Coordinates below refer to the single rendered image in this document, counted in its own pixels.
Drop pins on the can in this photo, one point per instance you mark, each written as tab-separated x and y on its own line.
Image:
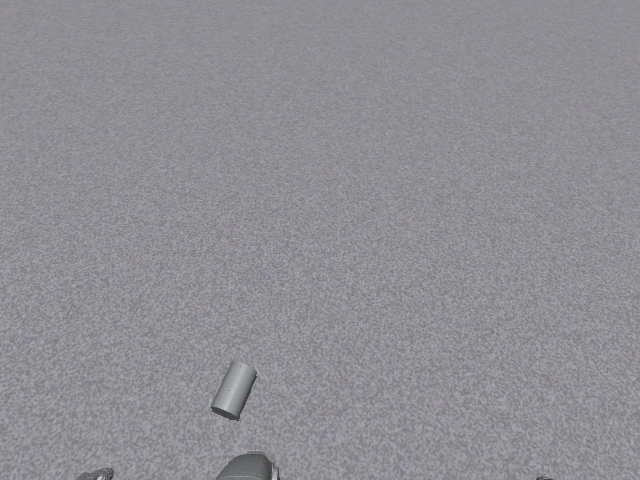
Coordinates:
234	390

